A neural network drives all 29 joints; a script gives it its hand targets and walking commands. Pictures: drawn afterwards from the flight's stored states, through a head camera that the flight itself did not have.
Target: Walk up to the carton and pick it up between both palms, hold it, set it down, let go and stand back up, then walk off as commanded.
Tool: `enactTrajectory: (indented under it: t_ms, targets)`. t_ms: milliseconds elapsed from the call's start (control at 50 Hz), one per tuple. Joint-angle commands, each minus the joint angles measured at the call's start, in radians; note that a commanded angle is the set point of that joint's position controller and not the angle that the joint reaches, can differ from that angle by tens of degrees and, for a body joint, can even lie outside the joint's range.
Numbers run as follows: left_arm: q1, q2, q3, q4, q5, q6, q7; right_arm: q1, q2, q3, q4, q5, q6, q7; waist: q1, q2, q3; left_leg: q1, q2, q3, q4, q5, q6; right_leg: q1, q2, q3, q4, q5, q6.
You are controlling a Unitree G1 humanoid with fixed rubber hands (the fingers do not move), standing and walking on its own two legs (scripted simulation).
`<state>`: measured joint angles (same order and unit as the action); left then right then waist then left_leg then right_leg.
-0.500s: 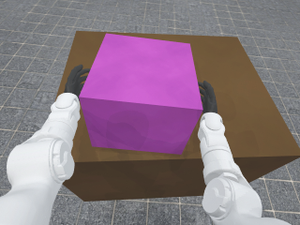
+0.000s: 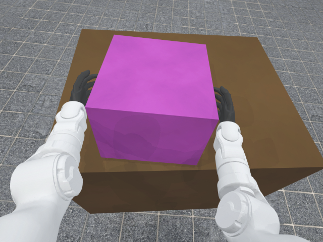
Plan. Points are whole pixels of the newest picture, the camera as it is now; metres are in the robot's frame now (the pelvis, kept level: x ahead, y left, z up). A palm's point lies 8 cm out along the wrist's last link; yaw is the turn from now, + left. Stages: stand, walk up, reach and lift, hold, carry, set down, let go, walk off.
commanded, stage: set down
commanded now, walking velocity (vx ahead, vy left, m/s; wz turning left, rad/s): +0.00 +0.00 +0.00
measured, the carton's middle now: (154, 99) +0.51 +0.00 +0.01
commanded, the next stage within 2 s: none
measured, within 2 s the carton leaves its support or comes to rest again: rests again in 0.32 s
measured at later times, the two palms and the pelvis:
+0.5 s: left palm (83, 102) +0.46 +0.19 +0.05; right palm (225, 121) +0.40 -0.18 +0.05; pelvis +0.01 +0.00 +0.00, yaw +0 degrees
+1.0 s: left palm (84, 103) +0.47 +0.19 +0.05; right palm (224, 121) +0.41 -0.18 +0.04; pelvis +0.00 -0.01 -0.01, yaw +0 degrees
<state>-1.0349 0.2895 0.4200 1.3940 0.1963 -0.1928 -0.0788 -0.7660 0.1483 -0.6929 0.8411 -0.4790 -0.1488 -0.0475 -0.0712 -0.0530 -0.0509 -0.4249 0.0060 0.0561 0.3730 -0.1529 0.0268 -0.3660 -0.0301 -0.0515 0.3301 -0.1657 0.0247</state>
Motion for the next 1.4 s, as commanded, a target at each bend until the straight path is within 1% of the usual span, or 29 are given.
enactTrajectory:
  t_ms: [0,60,80,120,240,260,320,380,400,440,460,480,520,540,600,700,780,800,860,880,960,1000,1040,1080,1100,1120,1200,1320,1380]
  targets:
    - [-0.577,-0.453,-0.081,-0.067,0.054,-0.030,-0.175,-0.547,0.330,0.244,0.019,-0.062,-0.005,0.113,-0.025,0.123,-0.491,0.327,0.009,0.037,-0.001,0.248,-0.060,0.139,0.014,-0.043,0.010,0.192,0.014]
    - [-0.577,-0.443,-0.102,-0.093,0.062,-0.033,-0.169,-0.563,0.327,0.227,0.003,-0.039,-0.014,0.115,-0.007,0.154,-0.506,0.335,0.018,0.037,0.003,0.246,-0.072,0.120,0.024,-0.051,0.011,0.141,0.015]
    - [-0.591,-0.479,-0.110,-0.126,0.050,-0.044,-0.164,-0.561,0.346,0.231,-0.023,-0.054,-0.028,0.109,-0.026,0.165,-0.572,0.332,0.017,0.032,0.015,0.283,-0.077,0.129,0.024,-0.051,0.017,0.179,0.008]
    - [-0.579,-0.476,-0.098,-0.110,0.055,-0.054,-0.164,-0.563,0.379,0.280,-0.022,-0.037,-0.043,0.116,0.023,0.127,-0.575,0.311,0.012,0.042,0.021,0.343,-0.064,0.174,0.021,-0.040,0.030,0.263,0.020]
    - [-0.538,-0.480,-0.077,-0.109,0.086,-0.038,-0.175,-0.510,0.343,0.213,0.032,-0.082,-0.025,0.105,-0.036,0.151,-0.491,0.323,0.015,0.028,-0.001,0.250,-0.071,0.145,0.020,-0.049,0.003,0.179,0.013]
    - [-0.542,-0.477,-0.051,-0.109,0.099,-0.040,-0.159,-0.549,0.361,0.234,-0.025,-0.078,-0.030,0.111,0.011,0.148,-0.565,0.327,0.005,0.040,0.008,0.277,-0.068,0.156,0.028,-0.046,0.014,0.202,0.015]
    - [-0.556,-0.479,-0.080,-0.116,0.069,-0.044,-0.168,-0.521,0.368,0.237,0.003,-0.075,-0.041,0.104,-0.029,0.123,-0.529,0.309,0.011,0.031,0.016,0.283,-0.069,0.140,0.025,-0.053,0.017,0.218,0.015]
    - [-0.512,-0.462,-0.046,-0.095,0.107,-0.042,-0.175,-0.475,0.367,0.250,0.018,-0.059,-0.034,0.109,0.004,0.150,-0.496,0.271,0.003,0.044,0.009,0.286,-0.064,0.216,0.018,-0.029,0.041,0.259,0.018]
    - [-0.524,-0.470,-0.041,-0.099,0.119,-0.028,-0.176,-0.489,0.352,0.226,0.022,-0.079,-0.022,0.108,-0.025,0.145,-0.478,0.270,0.003,0.032,0.005,0.230,-0.061,0.186,0.019,-0.038,0.026,0.193,0.021]
    - [-0.516,-0.467,-0.059,-0.100,0.098,-0.046,-0.170,-0.512,0.375,0.252,-0.011,-0.064,-0.056,0.113,0.021,0.140,-0.552,0.290,0.009,0.041,0.021,0.327,-0.065,0.179,0.022,-0.044,0.041,0.273,0.021]
    - [-0.543,-0.462,-0.084,-0.133,0.106,-0.054,-0.167,-0.489,0.354,0.237,0.022,-0.060,-0.056,0.107,-0.019,0.140,-0.557,0.312,0.006,0.035,0.038,0.337,-0.068,0.167,0.018,-0.035,0.029,0.263,0.017]
    - [-0.487,-0.463,-0.053,-0.088,0.099,-0.052,-0.166,-0.487,0.376,0.277,0.017,-0.058,-0.060,0.108,0.021,0.143,-0.523,0.279,0.005,0.039,0.033,0.376,-0.067,0.184,0.012,-0.022,0.049,0.327,0.016]
    - [-0.518,-0.476,-0.087,-0.128,0.092,-0.054,-0.157,-0.482,0.358,0.259,0.037,-0.042,-0.062,0.108,-0.023,0.145,-0.525,0.340,0.024,0.023,0.036,0.363,-0.076,0.125,0.034,-0.041,0.027,0.237,0.011]
    - [-0.481,-0.486,-0.061,-0.100,0.107,-0.050,-0.163,-0.446,0.358,0.259,0.039,-0.063,-0.064,0.108,0.006,0.146,-0.519,0.334,0.026,0.022,0.045,0.399,-0.070,0.122,0.030,-0.044,0.024,0.262,0.009]
    - [-0.468,-0.485,-0.075,-0.091,0.104,-0.052,-0.157,-0.483,0.343,0.264,0.024,-0.033,-0.075,0.117,0.018,0.164,-0.505,0.355,0.031,0.017,0.039,0.364,-0.077,0.078,0.035,-0.043,0.014,0.179,-0.001]
    - [-0.464,-0.413,-0.062,-0.112,0.108,-0.055,-0.131,-0.468,0.273,0.192,0.017,-0.047,-0.065,0.097,-0.009,0.154,-0.509,0.318,0.011,0.035,0.021,0.227,-0.064,0.054,0.029,-0.050,0.014,0.124,0.000]
    - [-0.505,-0.355,-0.062,-0.071,0.092,-0.072,-0.104,-0.485,0.238,0.183,0.068,-0.034,-0.077,0.074,-0.008,0.152,-0.509,0.318,0.022,0.013,0.058,0.338,-0.077,0.045,0.029,-0.049,0.018,0.155,0.000]
    - [-0.511,-0.360,-0.111,-0.122,0.065,-0.086,-0.094,-0.489,0.202,0.161,0.069,-0.015,-0.081,0.068,-0.030,0.183,-0.548,0.364,0.034,-0.006,0.077,0.381,-0.092,-0.014,0.037,-0.063,0.026,0.147,-0.005]
    - [-0.509,-0.190,-0.052,-0.047,0.062,-0.103,-0.060,-0.469,0.067,0.178,0.089,0.033,-0.099,0.044,0.003,0.147,-0.565,0.328,0.020,0.014,0.081,0.343,-0.081,0.012,0.032,-0.037,0.030,0.194,-0.005]
    - [-0.526,-0.137,-0.079,-0.066,0.025,-0.108,-0.046,-0.475,0.034,0.176,0.092,0.050,-0.100,0.024,-0.027,0.129,-0.597,0.308,0.020,0.006,0.091,0.339,-0.072,0.024,0.031,-0.038,0.046,0.220,0.001]
    - [-0.559,0.069,-0.225,0.025,-0.171,-0.128,-0.001,-0.530,-0.138,0.258,0.139,0.230,-0.086,-0.041,-0.041,0.122,-0.595,0.173,0.006,0.003,0.098,0.181,-0.063,-0.011,0.026,-0.019,0.105,0.174,0.009]
    - [-0.607,0.211,-0.349,0.030,-0.317,-0.151,0.039,-0.570,-0.338,0.321,0.194,0.337,-0.099,-0.077,-0.097,0.164,-0.750,0.202,0.011,-0.022,0.166,0.276,-0.093,-0.059,0.040,-0.024,0.142,0.290,-0.014]
    - [-0.686,0.244,-0.464,0.096,-0.449,-0.167,0.049,-0.647,-0.412,0.433,0.228,0.482,-0.110,-0.087,-0.076,0.201,-0.876,0.168,0.028,-0.054,0.264,0.355,-0.102,-0.183,0.044,-0.021,0.202,0.282,-0.035]
    - [-0.681,0.240,-0.511,0.182,-0.504,-0.174,0.032,-0.690,-0.413,0.502,0.280,0.559,-0.096,-0.095,-0.071,0.163,-0.913,0.075,0.020,-0.050,0.308,0.380,-0.088,-0.173,0.036,-0.014,0.231,0.355,-0.033]
    - [-0.690,0.249,-0.542,0.197,-0.530,-0.177,0.019,-0.690,-0.421,0.527,0.331,0.598,-0.097,-0.103,-0.096,0.162,-0.878,0.057,0.012,-0.048,0.319,0.353,-0.083,-0.173,0.034,-0.013,0.247,0.365,-0.024]
    - [-0.652,0.230,-0.557,0.215,-0.521,-0.173,0.012,-0.674,-0.435,0.538,0.363,0.613,-0.102,-0.109,-0.088,0.205,-0.910,0.110,0.017,-0.043,0.311,0.391,-0.093,-0.164,0.034,-0.013,0.253,0.415,-0.028]
    - [-0.674,0.258,-0.547,0.175,-0.517,-0.179,0.004,-0.727,-0.443,0.625,0.298,0.704,-0.123,-0.092,-0.029,0.199,-0.924,0.063,0.011,-0.032,0.354,0.430,-0.080,-0.216,0.043,-0.024,0.269,0.398,-0.021]
    - [-0.645,0.305,-0.583,0.206,-0.561,-0.166,-0.008,-0.700,-0.525,0.697,0.384,0.791,-0.093,-0.080,-0.034,0.153,-0.858,0.008,0.004,-0.026,0.310,0.280,-0.050,-0.183,0.038,-0.021,0.273,0.321,-0.011]
    - [-0.687,0.316,-0.595,0.125,-0.569,-0.191,0.010,-0.706,-0.538,0.690,0.334,0.816,-0.111,-0.073,-0.017,0.231,-0.961,0.043,0.000,-0.018,0.340,0.327,-0.063,-0.282,0.040,-0.023,0.279,0.281,-0.026]
